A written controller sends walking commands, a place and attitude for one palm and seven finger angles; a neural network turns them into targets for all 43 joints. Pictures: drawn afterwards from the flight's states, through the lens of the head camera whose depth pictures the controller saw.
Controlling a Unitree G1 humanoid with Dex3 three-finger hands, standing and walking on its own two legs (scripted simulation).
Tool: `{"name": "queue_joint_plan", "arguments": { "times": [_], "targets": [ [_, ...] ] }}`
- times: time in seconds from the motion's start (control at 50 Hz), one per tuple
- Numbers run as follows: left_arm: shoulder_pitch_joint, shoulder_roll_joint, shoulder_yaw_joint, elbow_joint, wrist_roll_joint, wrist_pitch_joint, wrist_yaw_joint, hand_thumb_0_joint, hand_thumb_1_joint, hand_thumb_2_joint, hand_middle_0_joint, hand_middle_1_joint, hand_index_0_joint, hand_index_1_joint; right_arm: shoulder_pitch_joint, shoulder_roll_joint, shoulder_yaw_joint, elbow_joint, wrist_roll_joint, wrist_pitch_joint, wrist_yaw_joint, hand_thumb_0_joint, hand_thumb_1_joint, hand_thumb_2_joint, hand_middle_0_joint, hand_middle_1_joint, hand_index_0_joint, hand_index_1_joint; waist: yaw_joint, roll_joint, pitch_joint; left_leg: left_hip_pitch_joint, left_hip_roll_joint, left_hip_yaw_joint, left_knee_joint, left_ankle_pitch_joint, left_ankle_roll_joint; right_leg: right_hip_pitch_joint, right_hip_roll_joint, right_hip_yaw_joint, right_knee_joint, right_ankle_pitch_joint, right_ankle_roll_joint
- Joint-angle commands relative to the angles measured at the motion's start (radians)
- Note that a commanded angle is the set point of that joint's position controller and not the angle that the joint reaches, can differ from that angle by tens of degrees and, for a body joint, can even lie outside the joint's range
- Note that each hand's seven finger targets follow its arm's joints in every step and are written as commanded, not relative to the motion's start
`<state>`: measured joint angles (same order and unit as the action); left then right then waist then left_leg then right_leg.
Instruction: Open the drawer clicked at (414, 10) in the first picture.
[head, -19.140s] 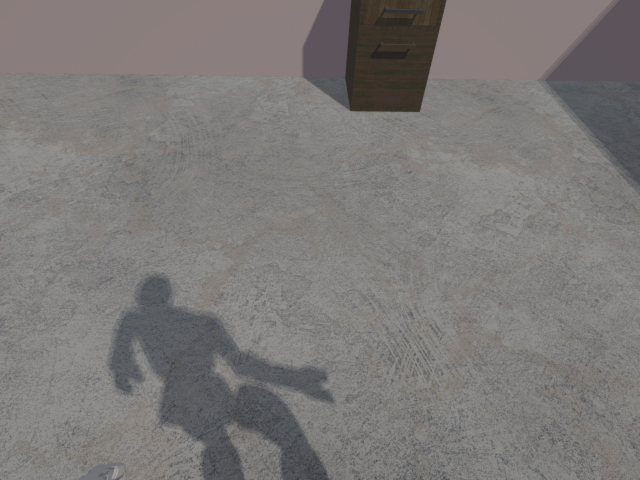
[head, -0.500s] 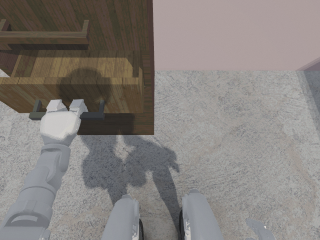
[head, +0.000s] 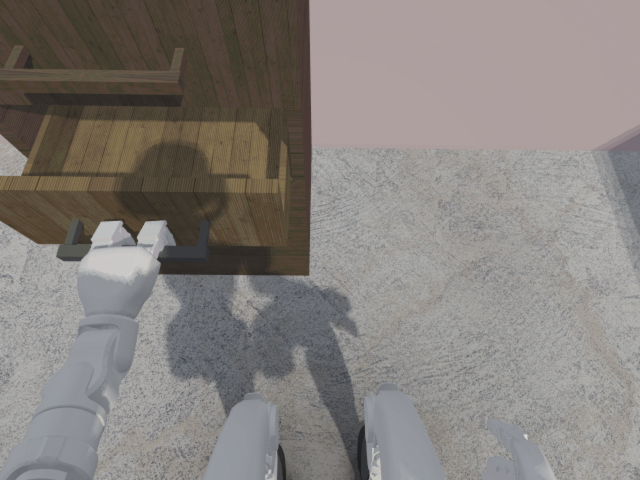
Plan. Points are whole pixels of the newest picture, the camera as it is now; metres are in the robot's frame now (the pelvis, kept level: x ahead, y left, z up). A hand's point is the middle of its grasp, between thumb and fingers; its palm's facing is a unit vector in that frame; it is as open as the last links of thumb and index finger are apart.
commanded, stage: pull the drawer open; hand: left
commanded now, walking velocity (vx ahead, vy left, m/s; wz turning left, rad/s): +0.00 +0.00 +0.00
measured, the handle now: (137, 240) +0.42 +0.26 -0.04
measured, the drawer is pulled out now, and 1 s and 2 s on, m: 0.13 0.20 0.27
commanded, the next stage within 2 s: none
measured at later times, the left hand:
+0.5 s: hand (136, 309) +0.33 +0.25 -0.06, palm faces -0.05 -0.04 -1.00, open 5.3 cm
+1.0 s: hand (130, 343) +0.28 +0.25 -0.06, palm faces -0.06 -0.04 -1.00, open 5.3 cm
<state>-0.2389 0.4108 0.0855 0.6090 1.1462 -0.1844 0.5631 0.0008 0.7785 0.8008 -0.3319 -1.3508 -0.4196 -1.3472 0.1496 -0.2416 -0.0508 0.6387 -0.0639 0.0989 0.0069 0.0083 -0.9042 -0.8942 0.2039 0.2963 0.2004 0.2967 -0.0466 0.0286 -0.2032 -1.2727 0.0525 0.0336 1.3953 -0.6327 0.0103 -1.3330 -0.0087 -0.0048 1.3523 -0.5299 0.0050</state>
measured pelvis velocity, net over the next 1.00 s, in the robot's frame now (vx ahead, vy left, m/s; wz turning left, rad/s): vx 0.01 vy -0.01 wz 0.01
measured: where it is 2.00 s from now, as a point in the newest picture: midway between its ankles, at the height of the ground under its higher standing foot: outside the picture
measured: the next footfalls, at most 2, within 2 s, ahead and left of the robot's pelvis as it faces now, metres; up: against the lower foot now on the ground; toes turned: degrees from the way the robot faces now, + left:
none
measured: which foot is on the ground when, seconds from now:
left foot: down 0.00-1.00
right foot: down 0.00-1.00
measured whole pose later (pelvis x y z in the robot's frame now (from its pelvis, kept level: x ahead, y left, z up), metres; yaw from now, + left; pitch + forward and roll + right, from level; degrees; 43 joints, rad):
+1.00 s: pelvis +0.01 -0.01 +0.00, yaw +1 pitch +28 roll +0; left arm 0.07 0.37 0.06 0.38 1.14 -0.14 0.60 0.00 0.77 0.80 -0.31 -1.30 -0.41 -1.34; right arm 0.11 -0.23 -0.05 0.60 -0.08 0.07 0.00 0.01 -0.90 -0.89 0.20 0.30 0.20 0.30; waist -0.02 0.03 -0.21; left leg -1.23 0.05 0.02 1.39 -0.64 -0.01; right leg -1.30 -0.01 -0.02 1.36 -0.55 -0.01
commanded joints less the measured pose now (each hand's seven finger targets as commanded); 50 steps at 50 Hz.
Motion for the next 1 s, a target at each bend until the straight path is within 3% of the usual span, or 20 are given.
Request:
{"name": "queue_joint_plan", "arguments": {
  "times": [0.0, 0.06, 0.1, 0.16, 0.18, 0.24, 0.28, 0.36, 0.42, 0.5, 0.54, 0.6, 0.7, 0.74, 0.88, 0.94, 0.98],
  "targets": [
    [-0.027, 0.225, 0.112, -0.142, -0.021, 0.029, 0.056, 0.0, 0.9, 0.9, -0.4, -1.35, -0.4, -1.35, 0.065, -0.146, -0.052, -0.09, -0.003, -0.022, -0.006, 0.0, -0.9, -0.9, 0.2, 0.3, 0.2, 0.3, 0.054, 0.017, -0.458, 0.26, -0.06, -0.007, -0.163, 0.427, 0.021, 0.372, 0.04, -0.024, -0.136, 0.373, -0.051],
    [-0.006, 0.251, 0.136, -0.149, -0.023, 0.035, 0.055, 0.0, 0.9, 0.9, -0.4, -1.35, -0.4, -1.35, 0.06, -0.15, -0.05, -0.091, -0.003, -0.022, -0.008, 0.0, -0.9, -0.9, 0.2, 0.3, 0.2, 0.3, 0.062, 0.003, -0.459, 0.26, -0.058, -0.011, -0.164, 0.424, 0.02, 0.371, 0.04, -0.024, -0.131, 0.364, -0.05],
    [-0.015, 0.224, 0.108, -0.178, -0.021, 0.037, 0.056, 0.0, 0.9, 0.9, -0.4, -1.35, -0.4, -1.35, 0.056, -0.147, -0.051, -0.098, -0.002, -0.024, -0.007, 0.0, -0.9, -0.9, 0.2, 0.3, 0.2, 0.3, 0.057, 0.036, -0.462, 0.279, -0.057, -0.014, -0.175, 0.42, 0.017, 0.359, 0.038, -0.03, -0.135, 0.348, -0.053],
    [0.014, 0.222, 0.109, -0.177, -0.022, 0.049, 0.057, 0.0, 0.9, 0.9, -0.4, -1.35, -0.4, -1.35, 0.055, -0.149, -0.05, -0.101, -0.002, -0.023, -0.008, 0.0, -0.9, -0.9, 0.2, 0.3, 0.2, 0.3, 0.06, 0.018, -0.467, 0.292, -0.057, -0.017, -0.18, 0.436, 0.018, 0.365, 0.039, -0.032, -0.137, 0.357, -0.053],
    [0.001, 0.197, 0.086, -0.196, -0.024, 0.049, 0.057, 0.0, 0.9, 0.9, -0.4, -1.35, -0.4, -1.35, 0.055, -0.145, -0.053, -0.102, -0.003, -0.027, -0.01, 0.0, -0.9, -0.9, 0.2, 0.3, 0.2, 0.3, 0.047, 0.02, -0.465, 0.303, -0.054, -0.017, -0.175, 0.439, 0.019, 0.357, 0.039, -0.033, -0.141, 0.365, -0.051],
    [0.045, 0.207, 0.102, -0.199, -0.033, 0.053, 0.054, 0.0, 0.9, 0.9, -0.4, -1.35, -0.4, -1.35, 0.047, -0.146, -0.049, -0.105, -0.003, -0.031, -0.011, 0.0, -0.9, -0.9, 0.2, 0.3, 0.2, 0.3, 0.059, 0.005, -0.456, 0.292, -0.056, -0.017, -0.185, 0.431, 0.019, 0.383, 0.038, -0.03, -0.149, 0.365, -0.055],
    [0.031, 0.175, 0.067, -0.215, -0.026, 0.047, 0.055, 0.0, 0.9, 0.9, -0.4, -1.35, -0.4, -1.35, 0.043, -0.143, -0.05, -0.107, -0.002, -0.034, -0.012, 0.0, -0.9, -0.9, 0.2, 0.3, 0.2, 0.3, 0.045, 0.008, -0.443, 0.297, -0.053, -0.019, -0.185, 0.411, 0.018, 0.357, 0.036, -0.034, -0.152, 0.339, -0.052],
    [0.067, 0.191, 0.085, -0.216, -0.015, 0.042, 0.063, 0.0, 0.9, 0.9, -0.4, -1.35, -0.4, -1.35, 0.038, -0.144, -0.048, -0.109, -0.005, -0.037, -0.013, 0.0, -0.9, -0.9, 0.2, 0.3, 0.2, 0.3, 0.058, 0.015, -0.433, 0.296, -0.056, -0.017, -0.187, 0.409, 0.016, 0.35, 0.036, -0.034, -0.148, 0.326, -0.056],
    [0.098, 0.16, 0.062, -0.241, -0.017, 0.038, 0.072, 0.0, 0.9, 0.9, -0.4, -1.35, -0.4, -1.35, 0.032, -0.139, -0.051, -0.113, -0.006, -0.041, -0.01, 0.0, -0.9, -0.9, 0.2, 0.3, 0.2, 0.3, 0.054, 0.022, -0.433, 0.308, -0.056, -0.013, -0.183, 0.413, 0.017, 0.351, 0.037, -0.032, -0.156, 0.338, -0.056],
    [0.099, 0.173, 0.071, -0.258, -0.014, 0.039, 0.076, 0.0, 0.9, 0.9, -0.4, -1.35, -0.4, -1.35, 0.025, -0.139, -0.049, -0.115, -0.008, -0.044, -0.01, 0.0, -0.9, -0.9, 0.2, 0.3, 0.2, 0.3, 0.055, 0.009, -0.43, 0.287, -0.057, -0.013, -0.179, 0.396, 0.017, 0.355, 0.035, -0.03, -0.153, 0.328, -0.055],
    [0.145, 0.157, 0.067, -0.262, -0.014, 0.048, 0.079, 0.0, 0.9, 0.9, -0.4, -1.35, -0.4, -1.35, 0.019, -0.14, -0.05, -0.119, -0.009, -0.044, -0.007, 0.0, -0.9, -0.9, 0.2, 0.3, 0.2, 0.3, 0.062, 0.041, -0.424, 0.31, -0.057, -0.019, -0.182, 0.42, 0.015, 0.34, 0.037, -0.037, -0.147, 0.334, -0.06],
    [0.174, 0.133, 0.049, -0.296, -0.017, 0.051, 0.082, 0.0, 0.9, 0.9, -0.4, -1.35, -0.4, -1.35, 0.02, -0.136, -0.051, -0.129, -0.008, -0.045, -0.006, 0.0, -0.9, -0.9, 0.2, 0.3, 0.2, 0.3, 0.055, 0.002, -0.447, 0.313, -0.057, -0.018, -0.179, 0.425, 0.017, 0.362, 0.038, -0.036, -0.149, 0.351, -0.055],
    [0.245, 0.151, 0.074, -0.327, -0.023, 0.055, 0.079, 0.0, 0.9, 0.9, -0.4, -1.35, -0.4, -1.35, 0.011, -0.131, -0.047, -0.137, -0.009, -0.05, -0.009, 0.0, -0.9, -0.9, 0.2, 0.3, 0.2, 0.3, 0.068, 0.001, -0.44, 0.3, -0.062, -0.01, -0.175, 0.422, 0.016, 0.393, 0.038, -0.027, -0.152, 0.377, -0.054],
    [0.258, 0.154, 0.077, -0.342, -0.021, 0.056, 0.078, 0.0, 0.9, 0.9, -0.4, -1.35, -0.4, -1.35, -0.005, -0.133, -0.045, -0.141, -0.012, -0.051, -0.011, 0.0, -0.9, -0.9, 0.2, 0.3, 0.2, 0.3, 0.068, 0.025, -0.416, 0.307, -0.06, -0.016, -0.179, 0.424, 0.014, 0.369, 0.037, -0.03, -0.151, 0.364, -0.06],
    [0.318, 0.141, 0.079, -0.358, -0.013, 0.047, 0.09, 0.0, 0.9, 0.9, -0.4, -1.35, -0.4, -1.35, -0.019, -0.129, -0.044, -0.149, -0.014, -0.056, -0.009, 0.0, -0.9, -0.9, 0.2, 0.3, 0.2, 0.3, 0.065, 0.007, -0.386, 0.296, -0.058, -0.014, -0.164, 0.397, 0.015, 0.335, 0.037, -0.034, -0.147, 0.333, -0.058],
    [0.36, 0.155, 0.099, -0.377, -0.016, 0.048, 0.094, 0.0, 0.9, 0.9, -0.4, -1.35, -0.4, -1.35, -0.026, -0.129, -0.042, -0.155, -0.017, -0.058, -0.01, 0.0, -0.9, -0.9, 0.2, 0.3, 0.2, 0.3, 0.077, 0.005, -0.404, 0.292, -0.061, -0.015, -0.162, 0.408, 0.015, 0.355, 0.037, -0.03, -0.141, 0.353, -0.06],
    [0.384, 0.131, 0.079, -0.402, -0.02, 0.049, 0.093, 0.0, 0.9, 0.9, -0.4, -1.35, -0.4, -1.35, -0.026, -0.125, -0.044, -0.16, -0.015, -0.058, -0.007, 0.0, -0.9, -0.9, 0.2, 0.3, 0.2, 0.3, 0.076, 0.02, -0.414, 0.304, -0.061, -0.01, -0.16, 0.412, 0.014, 0.357, 0.033, -0.03, -0.143, 0.363, -0.058]
  ]
}}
